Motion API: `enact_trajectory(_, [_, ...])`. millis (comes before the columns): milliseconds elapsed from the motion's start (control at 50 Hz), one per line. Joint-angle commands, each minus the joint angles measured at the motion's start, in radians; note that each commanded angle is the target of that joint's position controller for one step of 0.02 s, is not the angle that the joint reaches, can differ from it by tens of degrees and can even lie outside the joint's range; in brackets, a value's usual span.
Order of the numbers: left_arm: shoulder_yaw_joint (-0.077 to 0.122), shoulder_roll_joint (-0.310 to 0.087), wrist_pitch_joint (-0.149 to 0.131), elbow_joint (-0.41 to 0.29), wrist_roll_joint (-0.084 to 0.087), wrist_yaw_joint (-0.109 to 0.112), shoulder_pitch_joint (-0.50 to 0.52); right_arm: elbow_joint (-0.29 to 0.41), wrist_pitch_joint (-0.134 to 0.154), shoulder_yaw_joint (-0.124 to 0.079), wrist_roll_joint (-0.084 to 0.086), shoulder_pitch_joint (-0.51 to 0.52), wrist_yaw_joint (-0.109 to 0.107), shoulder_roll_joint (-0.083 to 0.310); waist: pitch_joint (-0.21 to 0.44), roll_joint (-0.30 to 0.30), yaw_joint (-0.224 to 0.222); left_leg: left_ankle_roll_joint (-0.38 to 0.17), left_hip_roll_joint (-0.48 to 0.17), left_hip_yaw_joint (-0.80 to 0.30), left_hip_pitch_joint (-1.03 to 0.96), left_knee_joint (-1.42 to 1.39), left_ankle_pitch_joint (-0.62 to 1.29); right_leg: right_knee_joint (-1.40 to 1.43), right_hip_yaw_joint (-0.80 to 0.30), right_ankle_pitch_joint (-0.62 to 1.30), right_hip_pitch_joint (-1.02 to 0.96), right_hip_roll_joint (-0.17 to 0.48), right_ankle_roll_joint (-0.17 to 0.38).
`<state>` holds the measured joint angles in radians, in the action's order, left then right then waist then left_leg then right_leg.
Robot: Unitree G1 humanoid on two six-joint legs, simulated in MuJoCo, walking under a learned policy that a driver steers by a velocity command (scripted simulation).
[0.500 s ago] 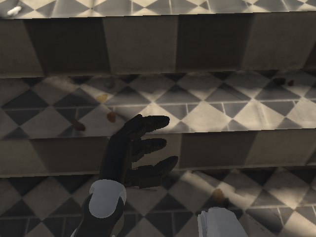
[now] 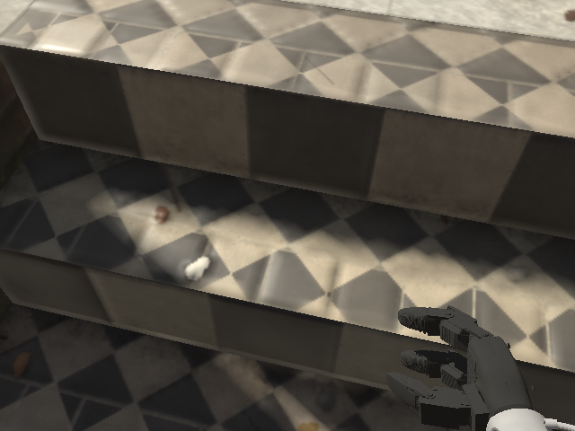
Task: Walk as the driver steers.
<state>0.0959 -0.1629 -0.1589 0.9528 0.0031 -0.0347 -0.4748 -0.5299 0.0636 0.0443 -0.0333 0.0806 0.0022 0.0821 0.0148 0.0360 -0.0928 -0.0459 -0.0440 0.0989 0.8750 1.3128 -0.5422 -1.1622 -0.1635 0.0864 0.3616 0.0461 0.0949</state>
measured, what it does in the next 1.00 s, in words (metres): climbs: right foot 0.21 m higher, then left foot 0.27 m higher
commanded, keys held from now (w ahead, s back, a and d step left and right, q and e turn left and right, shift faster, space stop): w+e+shift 0.48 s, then w+shift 0.02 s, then w+q+shift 0.48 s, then q+shift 0.02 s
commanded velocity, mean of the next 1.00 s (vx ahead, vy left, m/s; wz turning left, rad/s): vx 1.00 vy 0.00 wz -0.29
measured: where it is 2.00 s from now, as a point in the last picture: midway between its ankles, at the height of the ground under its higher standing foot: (475, 2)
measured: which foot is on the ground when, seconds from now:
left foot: down 0.00-0.30, up 0.32-0.60, down 0.62-0.66, up 0.68-0.72, down 0.74-1.00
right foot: up 0.00-0.30, down 0.32-0.66, up 0.68-1.00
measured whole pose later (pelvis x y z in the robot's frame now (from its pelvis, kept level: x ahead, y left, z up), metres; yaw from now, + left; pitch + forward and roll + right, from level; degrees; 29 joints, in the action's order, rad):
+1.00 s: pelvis +0.64 -0.10 +0.56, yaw -14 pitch +6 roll -2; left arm -0.11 0.01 -0.08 0.28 -0.02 0.00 0.31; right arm -1.03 0.11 -0.06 0.02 -0.58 -0.02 0.17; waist 0.04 -0.11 0.12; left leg -0.12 -0.02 -0.18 0.03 0.20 -0.19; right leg -1.63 0.05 -0.51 1.23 0.10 0.13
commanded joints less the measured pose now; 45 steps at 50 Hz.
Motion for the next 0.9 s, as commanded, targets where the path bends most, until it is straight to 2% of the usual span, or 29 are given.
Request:
enact_trajectory(20, [-0.009,0.045,-0.02,-0.338,-0.067,0.003,0.312,-0.138,0.033,-0.139,0.03,-0.211,0.0,0.247,0.245,-0.103,0.114,-0.092,-0.326,-0.762,-0.694,-0.874,-0.191,-1.013,-0.012,0.079,0.659,-0.076,0.02])
enact_trajectory(40, [-0.033,0.085,-0.004,-0.363,-0.074,0.004,0.35,-0.238,0.045,-0.126,0.029,-0.222,0.0,0.194,0.066,-0.076,0.083,-0.096,-0.279,-0.535,-0.594,-0.839,-0.014,-1.096,0.009,0.021,0.78,-0.067,0.056])
enact_trajectory(100, [-0.085,0.142,0.06,-0.365,-0.031,0.007,0.314,-0.398,0.077,-0.076,0.003,-0.337,0.005,0.022,-0.035,-0.057,0.01,-0.045,-0.25,-0.232,-0.57,-0.936,0.337,-1.209,-0.017,-0.175,0.909,-0.077,0.08])
enact_trajectory(160, [-0.098,0.141,0.116,-0.436,0.004,0.063,0.452,-0.465,0.104,-0.072,-0.016,-0.302,0.017,0.077,-0.122,-0.098,-0.043,-0.011,-0.227,0.019,-0.47,-1.141,0.489,-1.289,0.06,-0.385,0.974,-0.135,0.109])
enact_trajectory(200, [-0.11,0.09,0.151,-0.511,0.011,0.093,0.617,-0.504,0.104,-0.058,0.017,-0.318,0.029,0.071,-0.169,-0.025,-0.08,0.071,-0.121,0.239,-0.377,-1.256,0.745,-0.846,0.164,-0.354,0.823,-0.12,0.128])
enact_trajectory(240, [-0.104,-0.02,0.185,-0.436,0.024,0.072,0.471,-0.468,0.091,-0.072,0.078,-0.368,-0.012,0.209,0.027,-0.076,-0.119,-0.007,-0.085,0.331,-0.337,-1.339,1.334,-0.523,0.391,-0.317,0.323,-0.173,0.123])
enact_trajectory(260, [-0.071,-0.126,0.193,-0.361,0.009,0.048,0.269,-0.379,0.111,-0.09,0.134,-0.287,-0.052,0.327,0.181,-0.056,-0.19,-0.066,-0.108,0.279,-0.403,-1.183,2.131,-0.472,0.472,-0.414,0.063,-0.238,0.063])
enact_trajectory(280, [-0.064,-0.124,0.2,-0.31,0.0,0.063,-0.011,-0.337,0.134,-0.13,0.137,-0.217,-0.059,0.497,0.337,-0.146,-0.307,-0.125,-0.228,0.234,-0.565,-0.957,2.601,-0.461,0.468,-0.466,-0.06,-0.204,0.056])
enact_trajectory(300, [-0.047,-0.174,0.19,-0.292,-0.013,0.058,-0.098,-0.287,0.126,-0.152,0.15,-0.152,-0.048,0.531,0.436,-0.148,-0.318,-0.149,-0.258,0.191,-0.708,-0.71,2.612,-0.286,0.382,-0.517,-0.089,-0.202,0.074])
enact_trajectory(320, [-0.034,-0.205,0.177,-0.311,-0.024,0.05,-0.055,-0.234,0.112,-0.147,0.126,-0.17,-0.023,0.475,0.45,-0.132,-0.237,-0.176,-0.265,0.131,-0.765,-0.455,2.362,-0.002,0.284,-0.611,-0.116,-0.247,0.071])
enact_trajectory(340, [-0.003,-0.224,0.158,-0.323,0.005,0.022,0.072,-0.2,0.092,-0.144,0.07,-0.182,0.01,0.372,0.333,-0.04,-0.166,-0.13,-0.147,0.083,-0.687,-0.071,1.586,0.353,0.108,-0.55,-0.102,-0.259,0.139])
enact_trajectory(360, [0.016,-0.251,0.153,-0.34,0.025,0.028,0.297,-0.087,0.093,-0.107,-0.016,-0.19,0.061,0.22,0.22,0.248,-0.017,-0.042,0.081,-0.037,-0.212,0.429,0.597,0.475,-0.348,-0.271,-0.164,-0.165,0.284])
enact_trajectory(380, [-0.006,-0.193,0.165,-0.374,0.02,0.057,0.391,0.041,0.096,-0.074,-0.091,-0.095,0.074,0.123,0.231,0.125,0.047,-0.013,0.163,-0.209,0.068,0.925,0.437,0.733,-0.731,-0.516,-0.108,-0.074,0.38])
enact_trajectory(400, [-0.014,-0.168,0.161,-0.319,-0.016,0.076,0.328,0.119,0.096,-0.043,-0.111,0.006,0.063,0.051,0.124,0.015,0.045,-0.02,0.148,-0.246,0.212,1.102,0.416,0.865,-0.797,-0.803,-0.023,-0.042,0.334])
enact_trajectory(420, [-0.013,-0.178,0.135,-0.252,-0.047,0.073,0.228,0.17,0.098,0.005,-0.106,-0.015,0.042,-0.052,-0.015,-0.016,0.094,-0.026,0.092,-0.242,0.364,1.183,0.392,0.872,-0.758,-0.652,0.003,-0.032,0.266])
enact_trajectory(460, [-0.027,-0.123,0.082,-0.173,-0.038,0.055,0.117,0.16,0.09,0.032,-0.089,-0.043,0.0,-0.031,-0.185,-0.158,0.112,-0.028,0.057,-0.198,0.522,1.157,0.299,0.82,-0.549,-0.422,0.026,-0.062,0.179])
enact_trajectory(520, [-0.039,-0.094,0.036,-0.094,-0.059,0.036,0.099,0.245,0.055,0.051,-0.065,0.176,-0.039,-0.051,-0.219,-0.076,0.099,-0.069,0.021,-0.139,0.598,1.225,-0.033,0.895,-0.337,-0.259,0.119,-0.039,0.146])
enact_trajectory(560, [-0.032,-0.139,0.034,-0.064,-0.019,0.042,0.101,0.312,0.045,0.058,-0.032,0.251,-0.055,-0.021,-0.207,-0.125,0.132,-0.082,-0.035,-0.065,0.311,0.689,-0.02,1.108,-0.159,-0.222,0.264,-0.04,0.11])
enact_trajectory(580, [-0.03,-0.135,0.043,-0.099,0.028,0.058,0.174,0.278,0.028,0.057,-0.025,0.178,-0.04,0.014,-0.072,-0.133,0.147,-0.096,-0.026,0.024,-0.161,0.393,0.152,1.257,-0.079,0.079,0.402,-0.046,0.142])
enact_trajectory(600, [-0.031,-0.146,0.029,-0.112,0.083,0.069,0.149,0.212,0.031,0.032,0.016,0.073,-0.041,0.071,0.081,-0.123,0.168,-0.09,0.068,0.11,-0.584,0.201,0.108,1.11,0.0,0.849,0.422,-0.041,0.145])
enact_trajectory(640, [0.06,-0.421,-0.013,-0.138,0.086,0.065,0.134,0.15,-0.01,-0.029,0.035,-0.235,-0.067,0.163,0.464,0.032,0.313,-0.088,0.11,-0.003,-0.739,0.052,-0.032,0.724,-0.061,1.795,-0.003,0.12,0.108])
enact_trajectory(660, [0.071,-0.406,-0.012,-0.172,0.092,0.06,0.218,0.039,-0.001,-0.06,0.041,-0.384,-0.058,0.22,0.562,-0.143,0.391,-0.112,0.091,-0.035,-1.0,-0.149,0.124,0.371,-0.016,1.827,0.111,0.046,0.0])
enact_trajectory(680, [0.072,-0.379,-0.009,-0.223,0.076,0.033,0.286,-0.077,-0.012,-0.097,0.042,-0.572,-0.062,0.31,0.639,-0.383,0.456,-0.235,0.027,-0.273,-1.122,-0.481,0.013,-0.186,0.095,1.202,0.245,-0.181,-0.131])
enact_trajectory(700, [0.036,-0.224,-0.008,-0.273,-0.054,0.03,0.379,-0.2,-0.027,-0.116,0.093,-0.479,-0.065,0.269,0.571,-0.642,0.347,-0.264,-0.045,-0.492,-1.067,-0.584,0.157,-0.78,0.029,-0.143,0.489,-0.318,-0.145])
enact_trajectory(720, [-0.036,-0.025,-0.026,-0.398,-0.112,0.033,0.488,-0.252,-0.027,-0.119,0.075,-0.464,-0.054,0.208,0.394,-0.36,0.274,-0.268,-0.003,-0.425,-1.031,-0.439,0.285,-1.063,-0.097,-0.28,0.733,-0.27,-0.082])
enact_trajectory(740, [-0.097,0.099,-0.032,-0.472,-0.125,0.03,0.647,-0.346,-0.015,-0.103,0.068,-0.522,-0.054,0.135,0.189,-0.137,0.277,-0.222,0.065,-0.376,-0.793,-0.558,0.32,-1.132,-0.023,-0.362,0.764,-0.191,-0.02])
enact_trajectory(780, [-0.146,0.167,0.018,-0.53,-0.102,0.016,0.38,-0.352,0.029,-0.065,0.014,-0.39,-0.041,0.007,0.084,0.07,-0.006,-0.205,-0.107,-0.664,-0.684,-0.84,0.195,-1.177,-0.099,-0.341,0.912,-0.086,0.034])
enact_trajectory(860, [-0.153,0.09,0.078,-0.653,-0.06,0.055,0.718,-0.38,0.087,-0.098,0.014,-0.371,-0.011,0.133,-0.26,0.046,0.049,-0.245,-0.1,-0.579,-0.293,-1.141,-0.024,-1.15,0.087,-0.572,1.07,0.03,-0.022])
enact_trajectory(900, [-0.166,0.113,0.071,-0.748,-0.051,0.067,0.882,-0.423,0.101,-0.115,0.005,-0.471,-0.017,0.196,-0.269,0.03,0.106,-0.24,-0.109,-0.576,-0.353,-1.216,0.02,-1.104,0.103,-0.656,1.156,0.071,0.002])
Velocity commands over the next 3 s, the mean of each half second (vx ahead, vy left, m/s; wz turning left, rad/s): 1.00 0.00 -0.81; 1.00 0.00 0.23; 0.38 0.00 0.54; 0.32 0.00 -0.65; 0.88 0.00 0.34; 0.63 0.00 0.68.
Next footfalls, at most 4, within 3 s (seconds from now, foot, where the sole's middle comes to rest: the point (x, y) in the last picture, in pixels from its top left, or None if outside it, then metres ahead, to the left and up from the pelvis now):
0.32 right None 0.31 -0.04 -0.45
0.62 left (332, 218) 0.60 0.02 -0.18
0.74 left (308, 248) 0.58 0.05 -0.24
1.02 right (560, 82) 0.78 -0.30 -0.04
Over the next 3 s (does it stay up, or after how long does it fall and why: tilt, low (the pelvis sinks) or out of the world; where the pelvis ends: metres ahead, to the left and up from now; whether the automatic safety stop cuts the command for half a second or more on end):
stays up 1.72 -0.44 0.73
